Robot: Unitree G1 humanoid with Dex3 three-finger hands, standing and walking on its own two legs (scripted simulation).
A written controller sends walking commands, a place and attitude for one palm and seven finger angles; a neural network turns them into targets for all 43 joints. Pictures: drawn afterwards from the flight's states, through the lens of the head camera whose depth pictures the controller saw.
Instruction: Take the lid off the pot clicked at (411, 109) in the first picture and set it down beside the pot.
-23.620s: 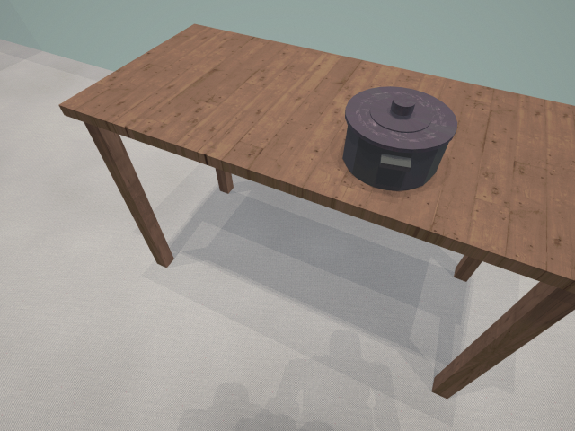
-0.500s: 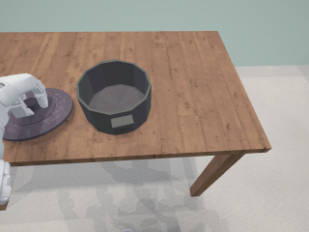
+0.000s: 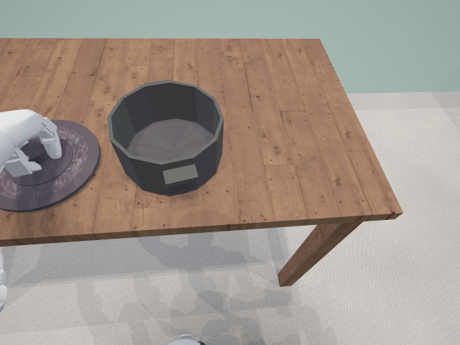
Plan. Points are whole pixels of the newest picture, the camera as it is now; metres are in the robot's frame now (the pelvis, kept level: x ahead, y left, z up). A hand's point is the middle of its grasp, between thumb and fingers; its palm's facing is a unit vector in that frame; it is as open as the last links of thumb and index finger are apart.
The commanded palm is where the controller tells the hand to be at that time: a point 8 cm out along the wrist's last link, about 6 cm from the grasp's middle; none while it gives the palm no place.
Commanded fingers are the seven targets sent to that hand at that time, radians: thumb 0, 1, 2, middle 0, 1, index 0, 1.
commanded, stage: open the fingers wide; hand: left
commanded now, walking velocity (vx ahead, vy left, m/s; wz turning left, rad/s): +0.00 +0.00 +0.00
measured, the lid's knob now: (34, 153) +0.44 +0.35 +0.04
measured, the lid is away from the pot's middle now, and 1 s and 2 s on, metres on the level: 0.24 0.25 0.25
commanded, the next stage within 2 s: raise the empty hand in 0.84 s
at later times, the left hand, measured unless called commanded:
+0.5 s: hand (29, 155) +0.42 +0.34 +0.06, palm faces -0.42 -0.09 -0.90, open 8.8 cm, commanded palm +0.43 +0.34 +0.13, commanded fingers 0.00 0.00 0.66 -0.36 -0.86 -0.37 -0.86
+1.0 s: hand (30, 156) +0.42 +0.34 +0.07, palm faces -0.41 -0.09 -0.91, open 11.0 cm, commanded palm +0.43 +0.33 +0.13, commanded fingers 0.00 -0.07 0.76 -0.40 -0.76 -0.40 -0.76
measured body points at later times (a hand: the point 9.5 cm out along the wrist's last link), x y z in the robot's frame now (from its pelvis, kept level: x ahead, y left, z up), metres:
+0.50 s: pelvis +0.00 +0.01 +0.00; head +0.08 +0.03 +0.44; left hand +0.44 +0.35 +0.12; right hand +0.05 -0.27 -0.11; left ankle +0.03 +0.07 -0.72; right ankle -0.01 -0.15 -0.72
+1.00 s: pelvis +0.00 +0.01 +0.00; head +0.07 +0.03 +0.45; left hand +0.43 +0.34 +0.12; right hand +0.07 -0.26 -0.11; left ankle +0.03 +0.07 -0.72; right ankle -0.01 -0.15 -0.72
